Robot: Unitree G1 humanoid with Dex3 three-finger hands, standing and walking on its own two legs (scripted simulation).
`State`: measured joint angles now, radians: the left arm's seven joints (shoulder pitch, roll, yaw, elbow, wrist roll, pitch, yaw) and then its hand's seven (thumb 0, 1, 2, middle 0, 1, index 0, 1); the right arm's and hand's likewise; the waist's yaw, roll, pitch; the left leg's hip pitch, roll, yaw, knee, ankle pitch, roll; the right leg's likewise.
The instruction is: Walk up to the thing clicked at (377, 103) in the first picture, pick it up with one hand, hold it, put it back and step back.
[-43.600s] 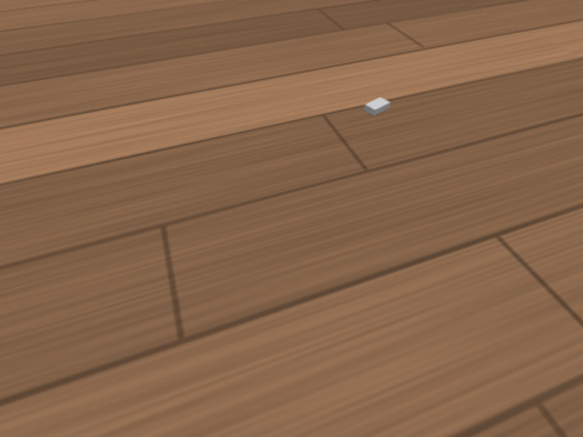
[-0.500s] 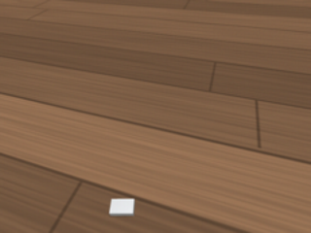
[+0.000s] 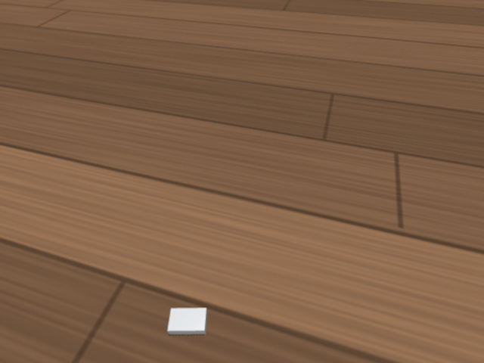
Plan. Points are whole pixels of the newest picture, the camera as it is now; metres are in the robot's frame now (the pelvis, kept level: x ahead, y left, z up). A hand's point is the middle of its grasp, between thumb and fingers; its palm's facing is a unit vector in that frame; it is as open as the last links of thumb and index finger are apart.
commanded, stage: step back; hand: left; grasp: from above
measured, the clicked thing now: (188, 321) +0.44 +0.26 -0.76
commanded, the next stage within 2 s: none
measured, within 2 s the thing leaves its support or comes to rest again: neither
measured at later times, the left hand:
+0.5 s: hand out of the picture +0.07 +0.31 -0.18, palm faces -0.07 -0.93 -0.37, open 7.4 cm
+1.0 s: hand out of the picture -0.10 +0.27 -0.15, palm faces -0.07 -0.91 -0.41, open 7.4 cm
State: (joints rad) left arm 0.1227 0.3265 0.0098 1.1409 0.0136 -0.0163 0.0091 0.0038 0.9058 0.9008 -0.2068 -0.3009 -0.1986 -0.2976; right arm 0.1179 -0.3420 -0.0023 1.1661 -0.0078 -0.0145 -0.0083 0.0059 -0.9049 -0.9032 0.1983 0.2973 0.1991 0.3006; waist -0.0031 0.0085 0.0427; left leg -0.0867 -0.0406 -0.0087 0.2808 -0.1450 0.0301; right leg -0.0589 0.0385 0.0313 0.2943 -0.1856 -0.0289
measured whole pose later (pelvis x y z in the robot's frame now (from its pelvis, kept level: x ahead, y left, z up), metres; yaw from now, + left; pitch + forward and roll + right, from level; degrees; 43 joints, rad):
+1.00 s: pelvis -0.21 +0.01 -0.02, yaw -5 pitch -3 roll +1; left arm 0.20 0.34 0.07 0.83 0.04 0.05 0.00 0.01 0.90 0.90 -0.21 -0.30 -0.20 -0.30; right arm 0.18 -0.43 -0.05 0.90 0.01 0.05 -0.02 0.01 -0.90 -0.90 0.20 0.30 0.20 0.30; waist 0.01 0.03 0.14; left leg -0.49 -0.13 -0.13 1.14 -0.45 -0.02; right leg -0.26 0.00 0.04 0.60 -0.29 -0.02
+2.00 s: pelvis -0.56 +0.01 -0.03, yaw +0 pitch -3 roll +2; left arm 0.11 0.40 0.06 0.79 0.03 0.06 0.02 0.00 0.90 0.90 -0.21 -0.30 -0.20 -0.30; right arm 0.18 -0.38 -0.04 0.91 -0.02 0.05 -0.01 0.01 -0.90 -0.90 0.20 0.30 0.20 0.30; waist 0.02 -0.04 0.20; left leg -0.27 -0.06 -0.01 0.66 -0.34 0.02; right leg -0.44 -0.05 0.04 0.81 -0.40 0.00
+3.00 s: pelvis -0.62 -0.02 -0.02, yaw +1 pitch -3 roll +0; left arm 0.16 0.36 0.05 0.99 0.03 -0.04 -0.01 0.00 0.90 0.90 -0.21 -0.30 -0.20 -0.30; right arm 0.22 -0.39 -0.05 1.03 -0.02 -0.01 0.01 0.01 -0.91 -0.90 0.20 0.30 0.20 0.30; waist 0.02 0.02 0.07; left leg -0.32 0.02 -0.02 0.65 -0.35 0.00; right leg -0.20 -0.03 -0.06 0.58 -0.33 -0.01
